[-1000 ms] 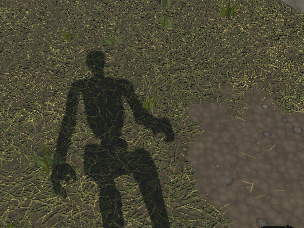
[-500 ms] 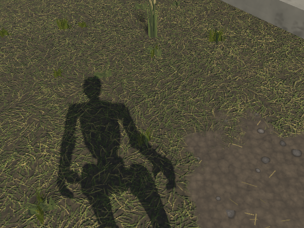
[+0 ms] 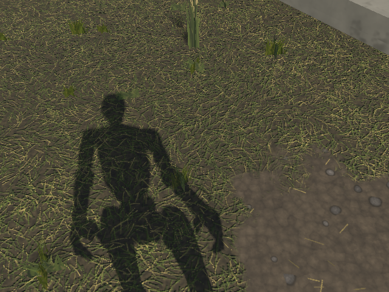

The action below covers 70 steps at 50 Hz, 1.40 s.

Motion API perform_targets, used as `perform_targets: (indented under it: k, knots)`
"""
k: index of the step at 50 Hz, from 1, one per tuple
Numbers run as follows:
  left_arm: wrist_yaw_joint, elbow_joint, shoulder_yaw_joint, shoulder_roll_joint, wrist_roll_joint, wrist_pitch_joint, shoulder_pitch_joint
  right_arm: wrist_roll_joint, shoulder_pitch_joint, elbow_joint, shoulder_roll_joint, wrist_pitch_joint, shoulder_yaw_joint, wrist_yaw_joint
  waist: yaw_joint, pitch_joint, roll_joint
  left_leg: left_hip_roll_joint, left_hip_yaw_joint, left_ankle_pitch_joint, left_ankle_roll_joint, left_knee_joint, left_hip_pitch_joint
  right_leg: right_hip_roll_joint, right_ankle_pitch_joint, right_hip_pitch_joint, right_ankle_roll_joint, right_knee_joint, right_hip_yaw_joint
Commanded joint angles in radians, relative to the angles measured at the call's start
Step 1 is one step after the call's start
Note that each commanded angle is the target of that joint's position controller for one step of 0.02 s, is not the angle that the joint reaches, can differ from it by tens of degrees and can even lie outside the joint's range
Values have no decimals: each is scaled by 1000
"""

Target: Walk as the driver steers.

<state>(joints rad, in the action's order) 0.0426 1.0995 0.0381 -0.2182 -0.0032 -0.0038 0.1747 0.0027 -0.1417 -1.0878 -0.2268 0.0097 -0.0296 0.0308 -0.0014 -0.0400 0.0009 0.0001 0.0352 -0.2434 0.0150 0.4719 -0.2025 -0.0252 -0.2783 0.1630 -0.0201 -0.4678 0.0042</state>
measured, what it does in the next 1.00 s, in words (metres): stands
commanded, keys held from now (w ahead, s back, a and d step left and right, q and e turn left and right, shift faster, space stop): no key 1.00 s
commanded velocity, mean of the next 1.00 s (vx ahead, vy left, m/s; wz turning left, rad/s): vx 0.00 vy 0.00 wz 0.00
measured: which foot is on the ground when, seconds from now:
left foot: down 0.00-1.00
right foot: down 0.00-1.00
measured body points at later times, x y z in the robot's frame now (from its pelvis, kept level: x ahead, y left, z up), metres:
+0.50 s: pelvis +0.00 +0.00 +0.00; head +0.01 +0.00 +0.45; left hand +0.00 +0.25 -0.16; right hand +0.03 -0.24 -0.15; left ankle +0.01 +0.11 -0.74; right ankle -0.02 -0.13 -0.74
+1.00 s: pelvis +0.00 +0.00 +0.00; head +0.01 +0.00 +0.45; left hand -0.01 +0.24 -0.16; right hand +0.02 -0.24 -0.16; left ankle +0.01 +0.11 -0.74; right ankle -0.02 -0.13 -0.74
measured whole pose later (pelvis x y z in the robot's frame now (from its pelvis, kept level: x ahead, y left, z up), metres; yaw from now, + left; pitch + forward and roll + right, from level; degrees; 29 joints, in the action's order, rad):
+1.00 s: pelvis +0.00 +0.00 +0.00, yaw +0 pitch -1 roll +0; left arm 0.05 1.13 0.02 -0.18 0.00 0.01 0.29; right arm 0.00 -0.23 -1.11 -0.19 0.00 -0.02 0.04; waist 0.00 -0.03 0.00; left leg 0.00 0.03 -0.24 0.02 0.47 -0.22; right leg -0.03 -0.28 0.18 -0.03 -0.47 0.00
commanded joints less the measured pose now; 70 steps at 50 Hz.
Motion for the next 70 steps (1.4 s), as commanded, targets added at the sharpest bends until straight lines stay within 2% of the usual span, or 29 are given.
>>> perform_targets:
  k: [1, 15, 30, 70]
  knots:
    - [4, -15, 15, -103, 0, 5, 32, 0, -11, 23, -106, -7, -17, 4, 1, 25, -6, -43, -42, 164, 24, -75, 29, -19, 172, 36, 22, 73, -11]
    - [9, 11, 6, -83, 0, 9, 82, -1, -48, 2, -88, -9, -12, 6, 0, 4, 1, -41, -47, 88, 26, -95, 9, -14, 107, 60, 17, 82, -4]
    - [11, 21, -1, -63, 2, 12, 140, -3, -93, -2, -70, -10, -8, 8, -1, -3, -1, -38, -47, 94, 29, -93, 4, -12, 106, 71, 16, 82, -2]
    - [13, 11, 0, -34, 5, 14, 207, -7, -160, 5, -42, -14, -7, 12, 0, -16, -2, -34, -42, 127, 28, -74, 2, -8, 121, 77, 17, 72, 0]
Velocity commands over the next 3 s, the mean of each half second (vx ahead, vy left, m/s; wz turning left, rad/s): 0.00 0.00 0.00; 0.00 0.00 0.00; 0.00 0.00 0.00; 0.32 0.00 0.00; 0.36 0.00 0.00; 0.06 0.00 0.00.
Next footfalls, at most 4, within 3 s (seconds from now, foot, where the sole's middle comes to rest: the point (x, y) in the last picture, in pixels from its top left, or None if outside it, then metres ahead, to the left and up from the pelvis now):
2.20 left None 0.46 0.07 -0.78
2.64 right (248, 274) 0.57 -0.15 -0.78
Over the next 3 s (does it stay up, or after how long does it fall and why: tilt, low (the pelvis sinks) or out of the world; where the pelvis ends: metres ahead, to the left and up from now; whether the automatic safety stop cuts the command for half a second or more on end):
stays up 0.49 -0.05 -0.01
